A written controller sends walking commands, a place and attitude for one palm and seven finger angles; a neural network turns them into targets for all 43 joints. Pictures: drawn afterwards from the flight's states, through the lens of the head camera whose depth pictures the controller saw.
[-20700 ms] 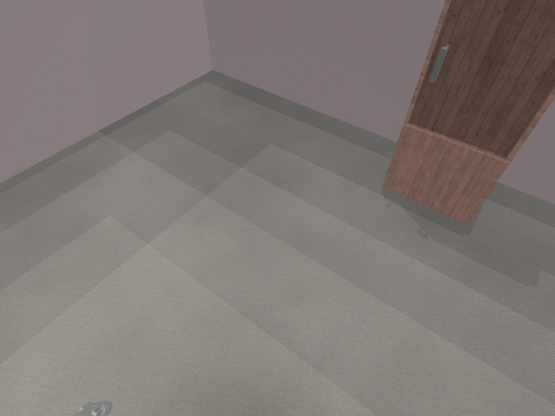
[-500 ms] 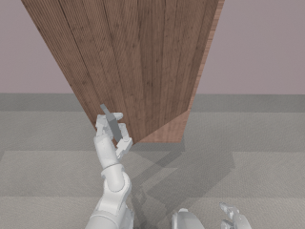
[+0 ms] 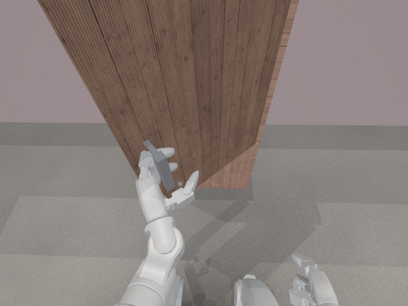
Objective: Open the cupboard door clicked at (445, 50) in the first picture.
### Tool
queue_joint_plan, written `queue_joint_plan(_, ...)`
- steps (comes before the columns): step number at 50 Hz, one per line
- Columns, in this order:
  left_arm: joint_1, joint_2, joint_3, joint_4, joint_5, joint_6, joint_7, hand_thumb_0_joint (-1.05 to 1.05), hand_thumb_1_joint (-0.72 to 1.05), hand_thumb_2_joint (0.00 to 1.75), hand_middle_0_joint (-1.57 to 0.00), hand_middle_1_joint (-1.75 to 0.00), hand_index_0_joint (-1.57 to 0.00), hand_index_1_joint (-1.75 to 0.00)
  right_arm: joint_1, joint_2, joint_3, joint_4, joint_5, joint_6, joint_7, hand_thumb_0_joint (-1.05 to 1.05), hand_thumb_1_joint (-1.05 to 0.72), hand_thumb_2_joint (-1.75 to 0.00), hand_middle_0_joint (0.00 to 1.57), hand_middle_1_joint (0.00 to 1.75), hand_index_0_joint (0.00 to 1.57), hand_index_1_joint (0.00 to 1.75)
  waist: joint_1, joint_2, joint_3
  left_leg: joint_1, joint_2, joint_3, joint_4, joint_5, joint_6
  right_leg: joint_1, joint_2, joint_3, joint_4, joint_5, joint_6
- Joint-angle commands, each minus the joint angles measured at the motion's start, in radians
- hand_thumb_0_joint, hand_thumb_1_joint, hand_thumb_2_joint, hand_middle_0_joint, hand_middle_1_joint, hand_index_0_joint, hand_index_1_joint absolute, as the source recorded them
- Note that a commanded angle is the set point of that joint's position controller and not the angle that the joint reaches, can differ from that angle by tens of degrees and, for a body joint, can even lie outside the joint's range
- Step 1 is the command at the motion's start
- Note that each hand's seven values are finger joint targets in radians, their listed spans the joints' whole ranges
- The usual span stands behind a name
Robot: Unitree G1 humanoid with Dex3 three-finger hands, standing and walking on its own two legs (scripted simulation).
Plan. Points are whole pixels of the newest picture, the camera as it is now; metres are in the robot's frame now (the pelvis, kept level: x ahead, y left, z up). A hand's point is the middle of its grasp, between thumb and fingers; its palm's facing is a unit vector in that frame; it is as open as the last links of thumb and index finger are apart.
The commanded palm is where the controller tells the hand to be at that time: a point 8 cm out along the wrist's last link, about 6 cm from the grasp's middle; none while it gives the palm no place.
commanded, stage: open thumb and fingers to let go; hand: left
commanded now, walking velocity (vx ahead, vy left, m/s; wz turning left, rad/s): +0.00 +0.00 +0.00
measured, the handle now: (159, 166) +0.38 +0.11 +0.04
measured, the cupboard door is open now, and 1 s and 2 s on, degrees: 41 43 43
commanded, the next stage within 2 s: slide the hand sideways off the handle in 0.48 s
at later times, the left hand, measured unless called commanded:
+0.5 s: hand (176, 181) +0.35 +0.07 +0.03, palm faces +0.33 -0.94 -0.02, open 14.4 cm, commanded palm +0.30 +0.10 +0.02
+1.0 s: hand (177, 202) +0.30 +0.06 +0.03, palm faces -0.12 -0.99 +0.03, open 16.0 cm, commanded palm +0.27 +0.12 +0.02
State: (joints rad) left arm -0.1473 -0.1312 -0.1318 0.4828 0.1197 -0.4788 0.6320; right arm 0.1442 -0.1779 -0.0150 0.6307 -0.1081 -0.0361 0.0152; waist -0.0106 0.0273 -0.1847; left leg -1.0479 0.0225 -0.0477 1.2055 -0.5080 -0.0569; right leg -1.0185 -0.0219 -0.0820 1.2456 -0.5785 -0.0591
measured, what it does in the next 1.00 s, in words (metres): stands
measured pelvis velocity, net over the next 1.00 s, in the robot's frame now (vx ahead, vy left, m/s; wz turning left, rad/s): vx -0.01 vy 0.04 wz -0.03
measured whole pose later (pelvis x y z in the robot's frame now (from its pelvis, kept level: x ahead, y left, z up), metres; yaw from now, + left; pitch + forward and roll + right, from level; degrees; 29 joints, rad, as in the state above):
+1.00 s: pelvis -0.01 +0.04 -0.01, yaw -2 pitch +19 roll -1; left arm -0.05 -0.03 -0.22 0.33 0.01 -0.47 0.17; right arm 0.21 -0.21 -0.01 0.51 -0.03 0.03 0.05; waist -0.01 0.03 -0.17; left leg -1.07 0.01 0.00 1.26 -0.53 0.00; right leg -1.04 -0.03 -0.03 1.26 -0.57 0.00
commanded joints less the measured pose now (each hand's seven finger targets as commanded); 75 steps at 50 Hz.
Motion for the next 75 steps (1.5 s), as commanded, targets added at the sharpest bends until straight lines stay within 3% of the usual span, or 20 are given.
queue_joint_plan(1, -0.263, -0.028, -0.003, -0.176, 0.018, -0.057, 0.002, 0.0, -0.36, 0.36, -0.31, -1.22, -0.31, -1.22, -0.006, -0.087, -0.038, -0.122, 0.006, -0.04, -0.013, 0.0, -0.9, -0.9, 0.2, 0.3, 0.2, 0.3, -0.043, -0.126, -0.324, 0.14, -0.049, 0.048, -0.08, 0.149, 0.066, 0.252, -0.006, 0.109, -0.265, 0.288, 0.05)
queue_joint_plan(5, -0.306, -0.023, 0.002, -0.157, 0.028, -0.06, 0.01, 0.0, -0.5, 0.3, -0.3, -1.2, -0.3, -1.2, 0.004, -0.093, -0.041, -0.115, 0.005, -0.039, -0.016, 0.0, -0.9, -0.9, 0.2, 0.3, 0.2, 0.3, -0.048, -0.13, -0.321, 0.144, -0.047, 0.043, -0.086, 0.139, 0.068, 0.234, 0.0, 0.097, -0.265, 0.252, 0.044)
queue_joint_plan(6, -0.301, -0.044, -0.015, -0.163, 0.031, -0.062, 0.012, 0.0, -0.5, 0.3, -0.29, -1.15, -0.29, -1.15, 0.006, -0.092, -0.042, -0.115, 0.003, -0.039, -0.013, 0.0, -0.9, -0.9, 0.2, 0.3, 0.2, 0.3, -0.044, -0.103, -0.334, 0.16, -0.048, 0.048, -0.09, 0.151, 0.068, 0.231, 0.003, 0.088, -0.257, 0.268, 0.042)
queue_joint_plan(9, -0.313, -0.035, -0.002, -0.127, 0.021, -0.054, 0.013, 0.0, -0.5, 0.3, -0.27, -1.0, -0.27, -1.0, 0.009, -0.095, -0.04, -0.11, 0.003, -0.039, -0.013, 0.0, -0.9, -0.9, 0.2, 0.3, 0.2, 0.3, -0.052, -0.149, -0.311, 0.14, -0.048, 0.05, -0.09, 0.129, 0.068, 0.234, 0.001, 0.097, -0.275, 0.242, 0.049)
queue_joint_plan(11, -0.317, -0.03, 0.002, -0.137, 0.026, -0.059, 0.016, 0.0, -0.5, 0.3, -0.25, -0.9, -0.25, -0.9, 0.012, -0.097, -0.042, -0.108, 0.003, -0.038, -0.014, 0.0, -0.9, -0.9, 0.2, 0.3, 0.2, 0.3, -0.045, -0.115, -0.323, 0.155, -0.046, 0.049, -0.098, 0.142, 0.068, 0.228, 0.006, 0.083, -0.262, 0.248, 0.041)
queue_joint_plan(23, -0.34, -0.085, -0.015, -0.089, 0.007, -0.045, 0.03, 0.0, -0.5, 0.3, -0.15, -0.3, -0.15, -0.3, 0.006, -0.1, -0.038, -0.103, 0.003, -0.038, -0.004, 0.0, -0.9, -0.9, 0.2, 0.3, 0.2, 0.3, -0.05, -0.112, -0.302, 0.187, -0.041, 0.04, -0.119, 0.136, 0.063, 0.179, 0.022, 0.039, -0.247, 0.215, 0.033)
queue_joint_plan(29, -0.347, -0.112, -0.033, -0.109, 0.014, -0.039, 0.037, 0.0, -0.5, 0.3, -0.15, -0.3, -0.15, -0.3, 0.0, -0.1, -0.038, -0.11, 0.0, -0.039, 0.003, 0.0, -0.9, -0.9, 0.2, 0.3, 0.2, 0.3, -0.044, -0.109, -0.324, 0.207, -0.04, 0.033, -0.122, 0.15, 0.061, 0.169, 0.027, 0.022, -0.227, 0.221, 0.028)
queue_joint_plan(30, -0.319, -0.011, -0.257, -0.129, 0.151, -0.075, -0.163, 0.0, -0.5, 0.3, -0.15, -0.3, -0.15, -0.3, 0.062, -0.139, -0.045, -0.103, 0.002, -0.024, 0.008, 0.0, -0.9, -0.9, 0.2, 0.3, 0.2, 0.3, -0.137, -0.126, -0.287, 0.208, -0.035, 0.03, -0.084, 0.147, 0.076, 0.121, 0.013, 0.044, -0.21, 0.275, 0.03)
queue_joint_plan(31, -0.369, 0.058, -0.182, -0.215, 0.112, -0.12, -0.263, 0.0, -0.5, 0.3, -0.15, -0.3, -0.15, -0.3, 0.075, -0.135, -0.057, -0.13, 0.015, -0.018, 0.008, 0.0, -0.9, -0.9, 0.2, 0.3, 0.2, 0.3, -0.095, -0.078, -0.368, 0.219, -0.04, 0.031, -0.075, 0.167, 0.08, 0.161, 0.004, 0.058, -0.198, 0.313, 0.02)
queue_joint_plan(32, -0.348, 0.068, -0.201, -0.247, 0.09, -0.14, -0.347, 0.0, -0.5, 0.3, -0.15, -0.3, -0.15, -0.3, 0.066, -0.138, -0.056, -0.145, 0.025, -0.012, 0.006, 0.0, -0.9, -0.9, 0.2, 0.3, 0.2, 0.3, -0.086, -0.062, -0.399, 0.242, -0.042, 0.033, -0.072, 0.174, 0.082, 0.174, 0.006, 0.063, -0.191, 0.331, 0.018)
queue_joint_plan(34, -0.333, 0.044, -0.235, -0.242, 0.002, -0.146, -0.496, 0.0, -0.5, 0.3, -0.15, -0.3, -0.15, -0.3, 0.06, -0.138, -0.047, -0.173, 0.055, -0.01, 0.001, 0.0, -0.9, -0.9, 0.2, 0.3, 0.2, 0.3, -0.102, -0.066, -0.327, 0.245, -0.041, 0.022, -0.081, 0.133, 0.084, 0.136, 0.009, 0.058, -0.204, 0.282, 0.018)
queue_joint_plan(36, -0.325, 0.008, -0.216, -0.26, -0.107, -0.121, -0.554, 0.0, -0.5, 0.3, -0.15, -0.3, -0.15, -0.3, 0.043, -0.14, -0.04, -0.198, 0.08, -0.014, -0.004, 0.0, -0.9, -0.9, 0.2, 0.3, 0.2, 0.3, -0.089, -0.025, -0.293, 0.277, -0.038, 0.009, -0.108, 0.103, 0.076, 0.09, 0.018, 0.041, -0.211, 0.212, 0.016)
queue_joint_plan(37, -0.301, -0.001, -0.195, -0.257, -0.149, -0.1, -0.555, 0.0, -0.5, 0.3, -0.15, -0.3, -0.15, -0.3, 0.048, -0.143, -0.038, -0.205, 0.088, -0.012, -0.005, 0.0, -0.9, -0.9, 0.2, 0.3, 0.2, 0.3, -0.079, -0.045, -0.293, 0.278, -0.039, 0.003, -0.118, 0.096, 0.074, 0.095, 0.021, 0.032, -0.21, 0.196, 0.017)
queue_joint_plan(39, -0.227, 0.007, -0.15, -0.248, -0.184, -0.061, -0.536, 0.0, -0.5, 0.3, -0.15, -0.3, -0.15, -0.3, 0.046, -0.148, -0.036, -0.219, 0.094, -0.006, -0.003, 0.0, -0.9, -0.9, 0.2, 0.3, 0.2, 0.3, -0.06, -0.07, -0.282, 0.263, -0.039, 0.0, -0.131, 0.093, 0.071, 0.104, 0.024, 0.023, -0.209, 0.183, 0.019)
queue_joint_plan(40, -0.197, 0.028, -0.126, -0.258, -0.177, -0.052, -0.52, 0.0, -0.5, 0.3, -0.15, -0.3, -0.15, -0.3, 0.046, -0.152, -0.037, -0.23, 0.093, -0.004, -0.001, 0.0, -0.9, -0.9, 0.2, 0.3, 0.2, 0.3, -0.043, -0.079, -0.29, 0.258, -0.04, -0.005, -0.133, 0.117, 0.07, 0.116, 0.025, 0.019, -0.195, 0.196, 0.016)
queue_joint_plan(46, -0.045, 0.069, -0.106, -0.353, -0.109, -0.049, -0.459, 0.0, -0.5, 0.3, -0.15, -0.3, -0.15, -0.3, 0.042, -0.148, -0.044, -0.265, 0.082, 0.016, 0.022, 0.0, -0.9, -0.9, 0.2, 0.3, 0.2, 0.3, -0.014, -0.083, -0.323, 0.25, -0.035, 0.005, -0.117, 0.181, 0.067, 0.131, 0.024, 0.022, -0.158, 0.246, 0.014)
queue_joint_plan(51, 0.075, 0.112, -0.074, -0.412, -0.084, -0.049, -0.444, 0.0, -0.5, 0.3, -0.15, -0.3, -0.15, -0.3, 0.03, -0.138, -0.038, -0.293, 0.077, 0.03, 0.024, 0.0, -0.9, -0.9, 0.2, 0.3, 0.2, 0.3, 0.013, -0.083, -0.298, 0.216, -0.039, 0.018, -0.116, 0.177, 0.066, 0.163, 0.025, 0.034, -0.155, 0.251, 0.011)
queue_joint_plan(64, 0.212, 0.155, -0.067, -0.561, -0.126, -0.054, -0.52, 0.0, -0.5, 0.3, -0.15, -0.3, -0.15, -0.3, 0.026, -0.131, -0.031, -0.309, 0.085, 0.017, -0.005, 0.0, -0.9, -0.9, 0.2, 0.3, 0.2, 0.3, -0.008, -0.075, -0.278, 0.203, -0.042, 0.017, -0.085, 0.173, 0.069, 0.159, 0.026, 0.041, -0.151, 0.275, 0.021)
queue_joint_plan(68, 0.331, 0.185, -0.026, -0.59, -0.148, -0.043, -0.548, 0.0, -0.5, 0.3, -0.15, -0.3, -0.15, -0.3, 0.032, -0.126, -0.033, -0.323, 0.088, 0.013, -0.011, 0.0, -0.9, -0.9, 0.2, 0.3, 0.2, 0.3, 0.012, -0.079, -0.297, 0.198, -0.046, 0.027, -0.075, 0.216, 0.07, 0.203, 0.027, 0.049, -0.148, 0.338, 0.023)
queue_joint_plan(75, 0.398, 0.253, 0.042, -0.652, -0.181, -0.06, -0.601, 0.0, -0.5, 0.3, -0.15, -0.3, -0.15, -0.3, 0.027, -0.128, -0.034, -0.329, 0.092, -0.003, -0.028, 0.0, -0.9, -0.9, 0.2, 0.3, 0.2, 0.3, -0.001, -0.092, -0.254, 0.137, -0.047, 0.031, -0.043, 0.186, 0.074, 0.208, 0.024, 0.073, -0.157, 0.334, 0.031)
